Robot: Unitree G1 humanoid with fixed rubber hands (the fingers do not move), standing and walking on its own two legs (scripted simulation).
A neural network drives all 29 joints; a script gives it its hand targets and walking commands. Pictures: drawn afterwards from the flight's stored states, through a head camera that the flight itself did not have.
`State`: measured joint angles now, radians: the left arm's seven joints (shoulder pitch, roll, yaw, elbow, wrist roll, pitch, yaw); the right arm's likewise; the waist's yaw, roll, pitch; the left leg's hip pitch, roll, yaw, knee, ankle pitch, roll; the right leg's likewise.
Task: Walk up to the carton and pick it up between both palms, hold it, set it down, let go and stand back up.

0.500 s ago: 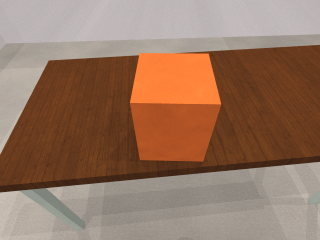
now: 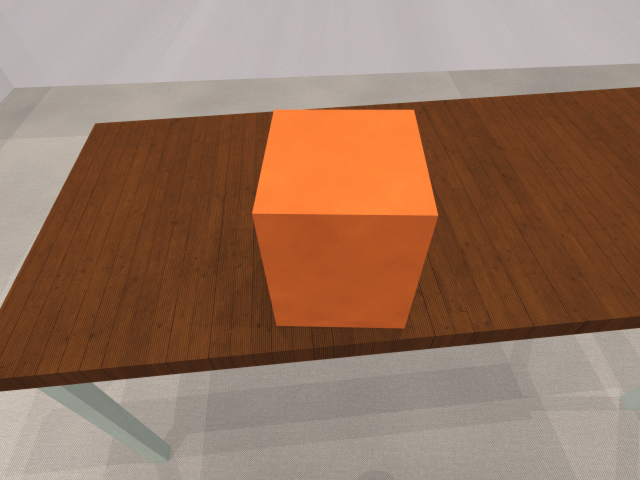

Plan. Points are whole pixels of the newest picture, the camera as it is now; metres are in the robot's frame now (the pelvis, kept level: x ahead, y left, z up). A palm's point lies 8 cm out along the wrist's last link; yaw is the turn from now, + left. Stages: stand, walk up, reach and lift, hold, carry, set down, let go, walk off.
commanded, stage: stand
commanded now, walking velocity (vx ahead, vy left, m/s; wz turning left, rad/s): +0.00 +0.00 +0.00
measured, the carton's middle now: (341, 223) +0.45 +0.01 +0.05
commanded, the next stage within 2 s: none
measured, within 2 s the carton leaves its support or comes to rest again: neither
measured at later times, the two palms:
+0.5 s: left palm out of the picture +0.02 +0.24 -0.13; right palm out of the picture +0.04 -0.26 -0.12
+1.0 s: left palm out of the picture +0.01 +0.23 -0.13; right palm out of the picture +0.03 -0.26 -0.12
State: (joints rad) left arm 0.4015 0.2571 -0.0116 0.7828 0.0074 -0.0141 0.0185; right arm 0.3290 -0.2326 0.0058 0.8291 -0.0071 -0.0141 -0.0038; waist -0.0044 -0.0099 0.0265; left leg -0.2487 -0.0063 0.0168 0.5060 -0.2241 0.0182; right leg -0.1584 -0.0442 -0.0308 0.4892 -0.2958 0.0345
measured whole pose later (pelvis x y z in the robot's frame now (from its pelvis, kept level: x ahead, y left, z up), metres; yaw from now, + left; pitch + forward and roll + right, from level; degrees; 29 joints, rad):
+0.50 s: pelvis +0.00 -0.01 +0.00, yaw +0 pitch -2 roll +0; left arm 0.38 0.25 -0.02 0.85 0.00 -0.01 0.02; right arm 0.32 -0.23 0.01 0.88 -0.01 -0.01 -0.02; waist 0.00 -0.01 0.03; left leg -0.23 0.00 0.00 0.49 -0.22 0.00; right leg -0.14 -0.03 -0.04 0.47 -0.29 0.02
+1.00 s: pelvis +0.01 -0.01 +0.00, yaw +1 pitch -2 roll +0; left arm 0.36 0.23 -0.02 0.92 0.00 -0.01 0.03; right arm 0.32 -0.22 0.01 0.95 0.00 -0.01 -0.03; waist 0.00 -0.01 0.03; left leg -0.23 0.01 -0.01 0.46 -0.21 0.00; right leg -0.13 -0.03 -0.04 0.44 -0.29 0.01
